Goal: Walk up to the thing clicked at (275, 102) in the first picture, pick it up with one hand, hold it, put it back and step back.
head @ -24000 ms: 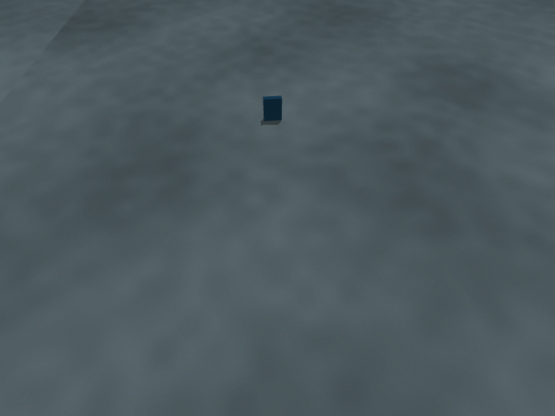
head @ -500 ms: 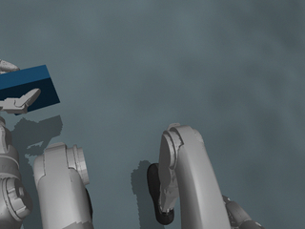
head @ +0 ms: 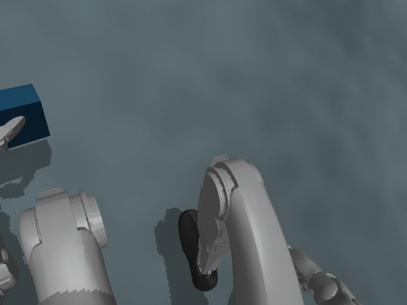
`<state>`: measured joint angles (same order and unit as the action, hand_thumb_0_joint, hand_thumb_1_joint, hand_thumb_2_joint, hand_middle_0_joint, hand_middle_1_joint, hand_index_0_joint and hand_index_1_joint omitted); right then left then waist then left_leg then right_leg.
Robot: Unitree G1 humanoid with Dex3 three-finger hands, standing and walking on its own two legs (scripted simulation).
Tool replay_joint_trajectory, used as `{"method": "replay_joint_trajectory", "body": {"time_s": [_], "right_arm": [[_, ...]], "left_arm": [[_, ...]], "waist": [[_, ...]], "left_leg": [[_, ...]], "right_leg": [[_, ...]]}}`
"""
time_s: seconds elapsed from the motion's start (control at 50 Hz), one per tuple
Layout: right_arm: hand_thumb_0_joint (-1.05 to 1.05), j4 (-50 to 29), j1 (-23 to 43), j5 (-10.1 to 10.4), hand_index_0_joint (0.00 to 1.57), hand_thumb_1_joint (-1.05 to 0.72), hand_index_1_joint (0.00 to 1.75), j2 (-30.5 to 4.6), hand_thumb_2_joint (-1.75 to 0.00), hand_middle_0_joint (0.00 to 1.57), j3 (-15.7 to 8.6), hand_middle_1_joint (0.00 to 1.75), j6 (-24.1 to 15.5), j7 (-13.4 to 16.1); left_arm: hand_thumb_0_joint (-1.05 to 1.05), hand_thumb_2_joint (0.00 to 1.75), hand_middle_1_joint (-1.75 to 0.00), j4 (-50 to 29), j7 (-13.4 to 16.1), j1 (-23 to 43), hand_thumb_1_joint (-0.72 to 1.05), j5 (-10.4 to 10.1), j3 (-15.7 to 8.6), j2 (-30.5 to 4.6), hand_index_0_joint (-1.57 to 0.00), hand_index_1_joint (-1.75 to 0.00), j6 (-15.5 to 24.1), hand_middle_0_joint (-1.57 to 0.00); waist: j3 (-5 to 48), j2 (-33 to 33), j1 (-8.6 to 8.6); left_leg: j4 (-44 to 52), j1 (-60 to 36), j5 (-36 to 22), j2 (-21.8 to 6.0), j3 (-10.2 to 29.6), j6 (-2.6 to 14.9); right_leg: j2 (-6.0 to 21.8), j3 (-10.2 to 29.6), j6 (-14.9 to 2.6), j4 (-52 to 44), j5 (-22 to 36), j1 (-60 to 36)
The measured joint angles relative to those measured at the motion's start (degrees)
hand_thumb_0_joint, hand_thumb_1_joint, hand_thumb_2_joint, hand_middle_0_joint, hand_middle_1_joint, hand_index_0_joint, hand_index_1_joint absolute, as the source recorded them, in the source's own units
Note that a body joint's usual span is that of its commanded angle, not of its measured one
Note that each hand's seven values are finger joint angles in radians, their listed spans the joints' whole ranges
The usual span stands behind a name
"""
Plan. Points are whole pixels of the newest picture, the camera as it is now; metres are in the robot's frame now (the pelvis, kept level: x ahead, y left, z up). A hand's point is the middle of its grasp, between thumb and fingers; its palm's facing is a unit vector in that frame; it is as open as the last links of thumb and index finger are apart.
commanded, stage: lower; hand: left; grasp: from the side
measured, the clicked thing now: (6, 122) +0.46 +0.26 -0.16
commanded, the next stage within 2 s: loosen in 0.78 s
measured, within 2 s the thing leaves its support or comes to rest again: rests again in 0.66 s
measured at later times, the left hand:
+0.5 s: hand out of the picture +0.47 +0.27 -0.17, palm faces +0.30 -0.95 -0.05, open 8.2 cm
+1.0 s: hand out of the picture +0.47 +0.27 -0.18, palm faces +0.30 -0.95 -0.04, open 8.1 cm
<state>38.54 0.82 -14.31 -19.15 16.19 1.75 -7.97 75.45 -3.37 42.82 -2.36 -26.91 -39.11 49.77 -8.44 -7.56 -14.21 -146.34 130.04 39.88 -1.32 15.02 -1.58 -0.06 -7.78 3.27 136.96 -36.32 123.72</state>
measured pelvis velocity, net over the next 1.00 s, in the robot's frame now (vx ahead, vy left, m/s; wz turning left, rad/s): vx -0.01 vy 0.01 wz -0.09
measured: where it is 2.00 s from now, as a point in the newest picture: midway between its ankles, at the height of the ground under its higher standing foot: (150, 285)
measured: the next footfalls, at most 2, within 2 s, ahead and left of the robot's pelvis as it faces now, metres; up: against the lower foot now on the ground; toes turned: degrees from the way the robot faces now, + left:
none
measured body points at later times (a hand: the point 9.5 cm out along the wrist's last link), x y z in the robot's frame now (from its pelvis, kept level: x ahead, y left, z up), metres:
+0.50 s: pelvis -0.01 +0.01 -0.01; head +0.24 +0.17 +0.33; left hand +0.45 +0.32 -0.16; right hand +0.12 -0.25 -0.06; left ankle +0.08 +0.13 -0.27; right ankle +0.12 -0.13 -0.27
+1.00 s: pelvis -0.01 +0.01 -0.01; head +0.24 +0.18 +0.32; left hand +0.45 +0.32 -0.17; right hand +0.12 -0.25 -0.05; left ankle +0.08 +0.13 -0.27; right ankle +0.12 -0.13 -0.27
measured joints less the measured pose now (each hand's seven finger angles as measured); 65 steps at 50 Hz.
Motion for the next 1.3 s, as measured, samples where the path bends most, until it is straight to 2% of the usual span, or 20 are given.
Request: {"method": "replay_joint_trajectory", "body": {"time_s": [0.3, 0.54, 0.74, 0.98, 1.14, 1.3], "right_arm": [[0.0, -2.26, 4.03, -3.41, 0.2, -0.92, 0.3, -0.52, -0.9, 0.2, 6.48, 0.3, -0.09, 0.01], [0.0, -3.9, 6.01, -4.87, 0.2, -0.91, 0.3, -0.86, -0.9, 0.2, 10.45, 0.3, 0.26, 0.14], [0.0, -5.0, 7.32, -5.84, 0.2, -0.9, 0.3, -1.15, -0.9, 0.2, 12.81, 0.3, 0.59, 0.26], [0.0, -5.48, 8.36, -6.4, 0.2, -0.9, 0.3, -1.52, -0.9, 0.2, 14.0, 0.3, 0.7, 0.48], [0.0, -5.42, 8.36, -6.43, 0.2, -0.9, 0.3, -1.64, -0.89, 0.2, 14.25, 0.3, 0.41, 0.51], [-0.01, -5.84, 8.21, -6.4, 0.21, -0.91, 0.3, -1.58, -0.89, 0.2, 14.24, 0.3, 0.85, 0.55]], "left_arm": [[0.05, 0.95, -1.18, 4.29, 2.93, 1.72, -0.26, 0.99, 0.54, -5.76, -0.94, -1.18, 4.31, -0.93], [0.04, 0.92, -1.18, 7.88, 4.93, 2.12, -0.24, 1.15, 1.32, -9.37, -0.93, -1.19, 6.55, -0.92], [0.04, 0.9, -1.18, 10.02, 5.67, 2.47, -0.22, 1.4, 1.33, -11.83, -0.92, -1.19, 8.26, -0.92], [0.04, 0.88, -1.17, 11.75, 5.98, 2.39, -0.22, 1.24, 1.33, -13.13, -0.94, -1.17, 10.09, -0.94], [0.02, 0.67, -0.95, 11.71, 5.39, 2.95, -0.11, -0.47, 0.81, -13.43, -0.91, -0.93, 11.39, -0.91], [0.01, 0.42, -0.6, 12.3, 4.93, 3.65, -0.15, -0.15, 1.33, -14.15, -0.67, -0.57, 10.93, -0.66]], "waist": [[-4.78, -4.08, -1.36], [-6.79, -5.64, -2.1], [-8.06, -7.19, -2.45], [-8.47, -7.65, -2.71], [-8.18, -7.94, -2.8], [-8.03, -7.76, -3.01]], "left_leg": [[-2.7, -0.94, 0.54, 0.48, 3.37, -0.07], [-3.62, -1.69, 0.87, 0.43, 5.33, 0.21], [-4.08, -2.19, 0.9, 0.37, 6.66, 0.19], [-4.21, -2.65, 1.12, 0.18, 7.44, 0.38], [-4.21, -2.63, 1.27, 0.1, 7.58, 0.57], [-4.14, -2.49, 1.2, 0.05, 7.59, 0.93]], "right_leg": [[-0.82, -2.45, 0.77, 0.13, 0.4, -2.48], [-1.59, -3.92, 1.46, -0.67, 0.92, -4.03], [-2.14, -4.9, 1.63, -1.26, 1.53, -4.87], [-2.56, -5.51, 1.74, -1.9, 1.78, -5.61], [-2.7, -5.64, 1.88, -2.17, 1.75, -5.75], [-2.8, -5.74, 1.75, -2.52, 1.82, -5.91]]}}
